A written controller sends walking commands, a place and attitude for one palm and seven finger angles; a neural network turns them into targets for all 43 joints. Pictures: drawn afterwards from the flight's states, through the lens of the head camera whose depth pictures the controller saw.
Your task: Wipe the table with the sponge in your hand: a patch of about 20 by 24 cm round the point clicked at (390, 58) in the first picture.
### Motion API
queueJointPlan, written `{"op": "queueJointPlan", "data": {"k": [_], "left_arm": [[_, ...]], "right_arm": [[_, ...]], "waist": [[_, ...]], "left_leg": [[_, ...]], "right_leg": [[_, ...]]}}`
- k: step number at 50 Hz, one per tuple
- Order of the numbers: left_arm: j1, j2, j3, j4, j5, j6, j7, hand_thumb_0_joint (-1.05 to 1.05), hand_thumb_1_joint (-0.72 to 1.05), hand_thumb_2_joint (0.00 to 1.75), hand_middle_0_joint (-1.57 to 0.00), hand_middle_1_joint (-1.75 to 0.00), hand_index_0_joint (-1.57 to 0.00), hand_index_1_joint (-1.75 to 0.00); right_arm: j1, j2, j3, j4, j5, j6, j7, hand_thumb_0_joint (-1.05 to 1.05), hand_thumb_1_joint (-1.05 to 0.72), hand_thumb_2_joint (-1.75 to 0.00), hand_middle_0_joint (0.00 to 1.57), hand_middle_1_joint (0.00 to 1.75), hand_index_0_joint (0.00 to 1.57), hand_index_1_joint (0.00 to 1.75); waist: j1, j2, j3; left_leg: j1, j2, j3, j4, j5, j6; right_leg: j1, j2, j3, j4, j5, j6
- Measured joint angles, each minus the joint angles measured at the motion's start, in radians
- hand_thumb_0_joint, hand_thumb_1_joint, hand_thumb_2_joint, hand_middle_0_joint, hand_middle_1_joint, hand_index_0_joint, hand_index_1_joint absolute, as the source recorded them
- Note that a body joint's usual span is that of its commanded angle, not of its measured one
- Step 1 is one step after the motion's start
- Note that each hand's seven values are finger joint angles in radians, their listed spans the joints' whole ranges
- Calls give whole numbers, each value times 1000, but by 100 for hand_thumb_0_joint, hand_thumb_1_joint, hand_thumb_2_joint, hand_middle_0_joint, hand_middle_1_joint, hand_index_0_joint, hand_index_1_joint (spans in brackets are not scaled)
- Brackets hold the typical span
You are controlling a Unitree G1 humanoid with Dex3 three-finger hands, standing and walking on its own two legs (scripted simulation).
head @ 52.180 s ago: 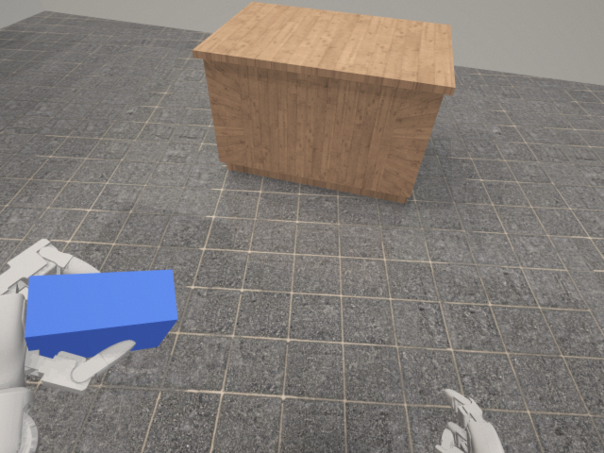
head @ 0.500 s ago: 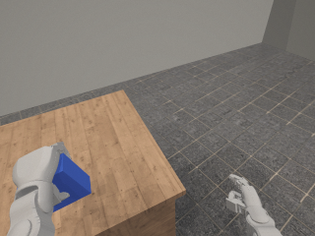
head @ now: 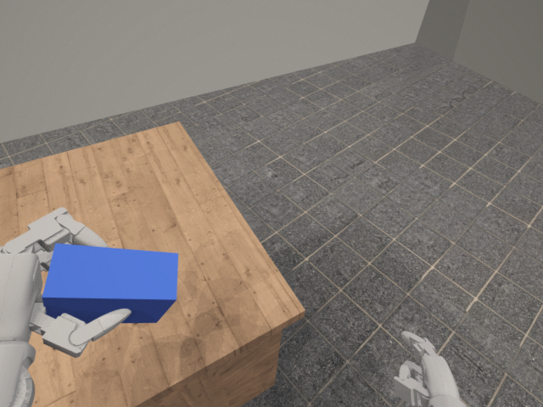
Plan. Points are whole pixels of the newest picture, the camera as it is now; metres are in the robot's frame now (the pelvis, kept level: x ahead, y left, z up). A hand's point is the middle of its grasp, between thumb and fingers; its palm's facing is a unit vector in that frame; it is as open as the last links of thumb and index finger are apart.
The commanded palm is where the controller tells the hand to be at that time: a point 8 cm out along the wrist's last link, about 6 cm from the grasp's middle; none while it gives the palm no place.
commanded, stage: step back with the hand held close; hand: left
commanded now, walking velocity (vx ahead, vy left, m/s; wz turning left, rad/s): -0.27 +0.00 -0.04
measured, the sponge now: (131, 289) +0.22 +0.19 +0.13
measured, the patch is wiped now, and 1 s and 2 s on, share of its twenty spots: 0.90 0.90 0.90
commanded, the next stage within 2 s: stop stepping back and stand still in 1.40 s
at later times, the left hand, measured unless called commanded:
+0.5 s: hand (12, 319) +0.16 +0.28 +0.16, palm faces +0.35 -0.86 -0.36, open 9.7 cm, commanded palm +0.11 +0.31 +0.18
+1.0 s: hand out of the picture +0.12 +0.29 +0.17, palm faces +0.36 -0.87 -0.33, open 9.7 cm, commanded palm +0.07 +0.31 +0.18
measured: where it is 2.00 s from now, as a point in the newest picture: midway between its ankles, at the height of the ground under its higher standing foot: outside the picture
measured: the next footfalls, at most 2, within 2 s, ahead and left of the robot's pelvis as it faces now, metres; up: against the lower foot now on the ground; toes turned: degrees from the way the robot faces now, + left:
right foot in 1.08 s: -0.24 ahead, -0.11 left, +0.00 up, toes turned -3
left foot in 1.24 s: -0.07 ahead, +0.08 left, +0.00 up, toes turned -9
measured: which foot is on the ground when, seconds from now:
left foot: down 0.00-1.00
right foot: down 0.00-0.76, up 0.78-1.00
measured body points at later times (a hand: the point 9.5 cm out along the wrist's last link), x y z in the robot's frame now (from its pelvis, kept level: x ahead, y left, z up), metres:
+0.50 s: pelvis -0.06 +0.03 -0.01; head -0.05 +0.06 +0.44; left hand +0.14 +0.32 +0.18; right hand +0.13 -0.19 -0.07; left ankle +0.01 +0.09 -0.74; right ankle -0.05 -0.10 -0.74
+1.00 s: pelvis -0.12 +0.04 +0.00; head -0.09 +0.09 +0.44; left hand +0.09 +0.33 +0.18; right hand +0.06 -0.18 -0.07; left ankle +0.01 +0.09 -0.74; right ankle -0.25 -0.10 -0.70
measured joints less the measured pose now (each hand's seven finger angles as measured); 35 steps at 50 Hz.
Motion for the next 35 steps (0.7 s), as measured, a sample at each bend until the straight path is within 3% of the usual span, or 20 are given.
{"op": "queueJointPlan", "data": {"k": [6,12,19,25,35], "left_arm": [[28,20,48,33,-8,-47,24,-1,-49,105,-77,-137,-78,-138],[25,21,64,33,6,-64,35,-1,-49,105,-76,-137,-78,-138],[4,16,90,18,42,-118,16,-1,-49,105,-77,-137,-78,-138],[-47,-20,81,38,33,-126,11,-1,-49,105,-77,-137,-78,-138],[-25,-5,48,-19,34,-135,21,-1,-49,105,-77,-137,-78,-138]], "right_arm": [[76,-20,-42,73,5,10,-17,2,-91,-89,20,30,20,30],[92,-11,-42,73,3,-22,-13,2,-91,-89,20,30,20,30],[65,22,-29,47,-19,-85,-1,2,-91,-89,20,30,20,30],[8,47,-10,53,-17,-109,12,2,-91,-89,20,30,20,30],[-11,37,-19,37,-21,-92,8,1,-91,-89,20,30,20,30]], "waist": [[-29,-12,-20],[-47,-35,-19],[-27,-42,-27],[-1,-33,-10],[-14,-37,-15]], "left_leg": [[-47,-14,10,48,-12,18],[-80,-23,29,72,-2,37],[-124,-25,50,103,7,54],[-142,-5,48,92,40,43],[-215,15,31,142,41,22]], "right_leg": [[-49,-12,4,55,-19,20],[-88,-21,18,87,-9,39],[-90,-36,32,161,-72,60],[-78,-23,27,110,-41,57],[-124,-11,-7,114,-11,55]]}}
